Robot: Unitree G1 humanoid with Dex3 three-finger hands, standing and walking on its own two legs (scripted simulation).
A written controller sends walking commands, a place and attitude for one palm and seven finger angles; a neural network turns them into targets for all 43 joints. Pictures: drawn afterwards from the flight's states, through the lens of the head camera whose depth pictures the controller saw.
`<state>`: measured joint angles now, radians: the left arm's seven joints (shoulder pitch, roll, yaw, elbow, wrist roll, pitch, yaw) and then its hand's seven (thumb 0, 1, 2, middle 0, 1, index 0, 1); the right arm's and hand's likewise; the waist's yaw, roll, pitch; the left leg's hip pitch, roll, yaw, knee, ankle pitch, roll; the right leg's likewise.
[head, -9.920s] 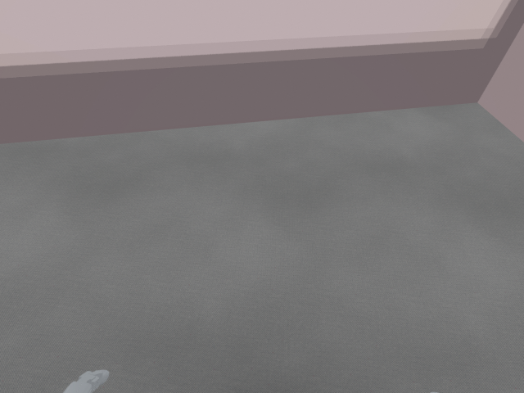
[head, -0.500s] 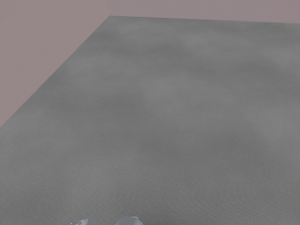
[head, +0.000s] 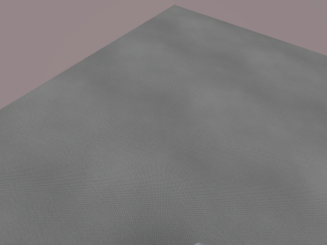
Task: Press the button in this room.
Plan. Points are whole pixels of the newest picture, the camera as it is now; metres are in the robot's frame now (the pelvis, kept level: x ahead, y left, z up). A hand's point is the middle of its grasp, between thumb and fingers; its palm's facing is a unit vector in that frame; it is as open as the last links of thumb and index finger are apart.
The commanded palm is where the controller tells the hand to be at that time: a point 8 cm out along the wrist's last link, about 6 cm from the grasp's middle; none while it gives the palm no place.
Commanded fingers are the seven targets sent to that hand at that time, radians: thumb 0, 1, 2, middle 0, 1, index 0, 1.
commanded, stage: turn or walk to find it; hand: left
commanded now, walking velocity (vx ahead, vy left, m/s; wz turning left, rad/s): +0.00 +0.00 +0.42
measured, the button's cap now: out of the picture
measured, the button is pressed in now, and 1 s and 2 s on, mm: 0 0 0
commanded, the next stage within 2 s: none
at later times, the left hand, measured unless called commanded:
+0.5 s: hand out of the picture +0.05 +0.16 -0.14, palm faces +0.20 -0.94 -0.28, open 7.4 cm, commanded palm none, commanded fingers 0.00 0.90 0.90 -0.20 -0.30 -0.20 -0.30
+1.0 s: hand out of the picture -0.15 +0.18 -0.18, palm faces +0.48 -0.85 -0.24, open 7.4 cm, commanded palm none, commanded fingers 0.00 0.90 0.90 -0.20 -0.30 -0.20 -0.30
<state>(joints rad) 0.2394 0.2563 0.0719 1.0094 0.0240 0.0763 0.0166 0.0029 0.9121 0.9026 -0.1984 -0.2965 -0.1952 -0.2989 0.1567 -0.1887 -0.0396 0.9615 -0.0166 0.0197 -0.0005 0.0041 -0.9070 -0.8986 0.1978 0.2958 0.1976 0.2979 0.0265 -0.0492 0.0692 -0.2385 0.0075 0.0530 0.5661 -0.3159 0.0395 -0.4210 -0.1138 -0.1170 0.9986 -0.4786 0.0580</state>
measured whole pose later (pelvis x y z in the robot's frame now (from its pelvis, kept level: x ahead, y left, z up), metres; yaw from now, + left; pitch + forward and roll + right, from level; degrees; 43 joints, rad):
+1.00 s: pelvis -0.08 -0.02 +0.00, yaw +25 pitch -2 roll -1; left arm 0.26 0.26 0.07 1.01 0.02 0.08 0.02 0.00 0.91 0.90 -0.20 -0.30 -0.20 -0.30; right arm 0.14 -0.19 -0.04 0.96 -0.02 0.02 0.00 0.00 -0.91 -0.90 0.20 0.30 0.20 0.30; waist 0.04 -0.06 0.07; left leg -0.24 0.01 0.06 0.58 -0.31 0.03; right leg -0.40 -0.12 -0.13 0.96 -0.49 0.05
